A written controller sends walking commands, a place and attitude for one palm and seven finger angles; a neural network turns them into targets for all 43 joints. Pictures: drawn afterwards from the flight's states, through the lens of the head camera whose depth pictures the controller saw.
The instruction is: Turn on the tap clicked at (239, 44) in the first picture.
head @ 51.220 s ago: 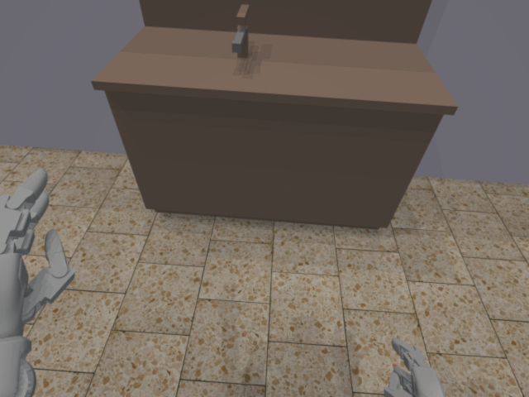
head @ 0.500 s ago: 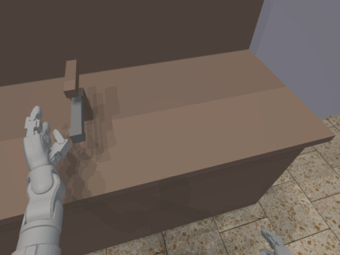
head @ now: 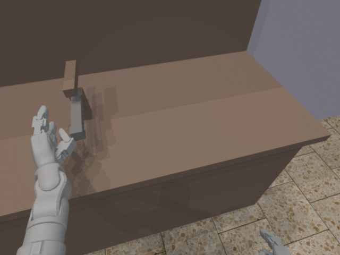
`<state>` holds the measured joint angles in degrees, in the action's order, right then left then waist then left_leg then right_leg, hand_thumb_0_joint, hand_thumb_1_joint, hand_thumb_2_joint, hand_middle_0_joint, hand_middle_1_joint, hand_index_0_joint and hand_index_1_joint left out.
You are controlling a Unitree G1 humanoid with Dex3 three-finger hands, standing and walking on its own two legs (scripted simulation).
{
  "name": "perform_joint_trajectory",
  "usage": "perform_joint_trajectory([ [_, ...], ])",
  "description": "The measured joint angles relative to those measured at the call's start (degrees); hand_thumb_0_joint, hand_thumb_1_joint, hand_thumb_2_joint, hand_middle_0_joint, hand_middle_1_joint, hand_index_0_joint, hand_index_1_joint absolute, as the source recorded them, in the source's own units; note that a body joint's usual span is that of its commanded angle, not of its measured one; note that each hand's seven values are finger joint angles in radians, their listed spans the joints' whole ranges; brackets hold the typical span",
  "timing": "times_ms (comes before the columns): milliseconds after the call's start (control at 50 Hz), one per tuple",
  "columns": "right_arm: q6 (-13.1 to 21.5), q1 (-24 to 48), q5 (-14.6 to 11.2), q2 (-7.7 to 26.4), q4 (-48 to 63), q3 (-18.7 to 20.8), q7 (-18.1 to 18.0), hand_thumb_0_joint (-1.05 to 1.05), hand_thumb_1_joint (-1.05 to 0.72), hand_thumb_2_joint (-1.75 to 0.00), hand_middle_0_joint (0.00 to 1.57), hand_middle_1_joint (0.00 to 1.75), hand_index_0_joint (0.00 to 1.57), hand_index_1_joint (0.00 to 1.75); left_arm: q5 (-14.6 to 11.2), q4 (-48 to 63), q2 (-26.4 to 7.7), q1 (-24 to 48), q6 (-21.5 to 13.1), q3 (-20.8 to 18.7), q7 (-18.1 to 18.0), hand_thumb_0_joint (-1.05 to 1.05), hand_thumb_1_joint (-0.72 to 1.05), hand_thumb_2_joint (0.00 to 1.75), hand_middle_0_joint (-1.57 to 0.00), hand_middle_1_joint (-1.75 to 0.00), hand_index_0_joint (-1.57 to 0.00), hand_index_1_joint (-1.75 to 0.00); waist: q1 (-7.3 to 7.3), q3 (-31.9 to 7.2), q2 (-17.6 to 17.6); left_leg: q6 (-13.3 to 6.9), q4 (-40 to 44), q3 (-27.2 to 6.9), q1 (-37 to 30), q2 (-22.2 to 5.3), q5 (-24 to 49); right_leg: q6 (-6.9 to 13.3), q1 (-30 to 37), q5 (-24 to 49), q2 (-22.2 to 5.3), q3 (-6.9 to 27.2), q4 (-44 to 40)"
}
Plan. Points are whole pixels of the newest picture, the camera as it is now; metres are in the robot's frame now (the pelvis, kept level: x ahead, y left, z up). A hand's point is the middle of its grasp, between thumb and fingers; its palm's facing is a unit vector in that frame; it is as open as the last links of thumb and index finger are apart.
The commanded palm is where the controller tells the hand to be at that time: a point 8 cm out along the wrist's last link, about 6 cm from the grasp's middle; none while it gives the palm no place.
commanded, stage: push the lever round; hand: left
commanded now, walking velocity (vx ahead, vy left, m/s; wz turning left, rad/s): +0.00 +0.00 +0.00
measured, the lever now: (77, 132) +0.37 +0.25 +0.09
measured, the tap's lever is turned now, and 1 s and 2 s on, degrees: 3 24 54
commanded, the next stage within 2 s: none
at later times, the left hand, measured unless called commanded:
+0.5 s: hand (83, 143) +0.34 +0.22 +0.09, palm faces +0.51 -0.86 -0.04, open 7.6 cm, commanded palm +0.30 +0.25 +0.09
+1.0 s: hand (105, 135) +0.36 +0.18 +0.09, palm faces +0.61 -0.79 -0.06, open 7.6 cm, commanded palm +0.32 +0.21 +0.09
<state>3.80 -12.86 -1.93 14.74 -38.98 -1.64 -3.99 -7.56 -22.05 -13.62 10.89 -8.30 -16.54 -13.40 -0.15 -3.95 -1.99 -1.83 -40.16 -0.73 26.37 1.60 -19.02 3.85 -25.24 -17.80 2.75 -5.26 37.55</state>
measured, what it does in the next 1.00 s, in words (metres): stands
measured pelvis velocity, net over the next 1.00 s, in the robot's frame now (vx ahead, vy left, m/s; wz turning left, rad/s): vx -0.01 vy -0.01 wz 0.01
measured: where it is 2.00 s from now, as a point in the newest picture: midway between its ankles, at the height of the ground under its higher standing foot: outside the picture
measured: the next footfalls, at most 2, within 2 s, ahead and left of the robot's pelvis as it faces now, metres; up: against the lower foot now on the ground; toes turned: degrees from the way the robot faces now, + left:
none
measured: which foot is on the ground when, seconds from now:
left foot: down 0.00-1.00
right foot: down 0.00-1.00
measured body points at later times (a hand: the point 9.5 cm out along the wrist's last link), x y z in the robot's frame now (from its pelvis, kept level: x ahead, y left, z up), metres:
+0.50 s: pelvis -0.01 +0.00 +0.00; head +0.01 -0.01 +0.45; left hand +0.31 +0.27 +0.10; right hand +0.14 -0.25 -0.10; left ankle +0.01 +0.10 -0.72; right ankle +0.02 -0.08 -0.72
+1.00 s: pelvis -0.01 -0.01 +0.00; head +0.00 -0.02 +0.45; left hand +0.32 +0.22 +0.10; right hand +0.16 -0.24 -0.11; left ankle +0.01 +0.10 -0.72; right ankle +0.02 -0.08 -0.72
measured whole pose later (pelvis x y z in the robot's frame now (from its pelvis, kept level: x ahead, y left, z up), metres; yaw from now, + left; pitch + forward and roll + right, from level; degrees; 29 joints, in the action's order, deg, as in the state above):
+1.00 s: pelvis -0.01 -0.01 +0.00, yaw +1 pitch +5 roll +0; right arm -0.4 -9.4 0.3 13.3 -40.1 -1.0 -3.0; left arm -1.0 -22.1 -3.4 17.1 -3.6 -6.8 -33.8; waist 0.0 -4.4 -2.2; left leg -1.2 -40.7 -1.4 26.7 1.8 -18.6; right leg 4.5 -25.7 -18.0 2.5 -6.0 38.7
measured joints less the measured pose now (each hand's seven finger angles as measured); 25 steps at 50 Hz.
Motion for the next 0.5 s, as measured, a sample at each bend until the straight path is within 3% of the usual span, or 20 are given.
perform_joint_trajectory([
  [300,0.2,-0.5,0.0,0.5,-0.1,0.6,0.3,0.01,-0.91,-0.89,0.2,0.3,0.2,0.3,-0.5,0.1,0.5,-0.7,-1.5,0.5,-0.3,0.03,0.93,0.9,-0.15,-0.15,-0.15,-0.15,-0.19,-0.1,-0.3,0.2,-0.2,0.1,0.1,-0.3,0.1,0.2,-0.1,0.3,0.3,0.1,0.0],
  [500,0.2,0.4,0.5,0.0,-0.3,0.6,0.7,0.01,-0.91,-0.9,0.2,0.3,0.2,0.3,1.1,2.9,4.0,-0.9,-0.8,4.5,-5.6,0.03,0.95,0.91,-0.15,-0.15,-0.15,-0.15,0.31,0.0,-0.5,0.1,-0.1,-0.2,-0.3,0.2,0.4,0.1,0.2,0.1,-0.2,-0.2,0.4],
])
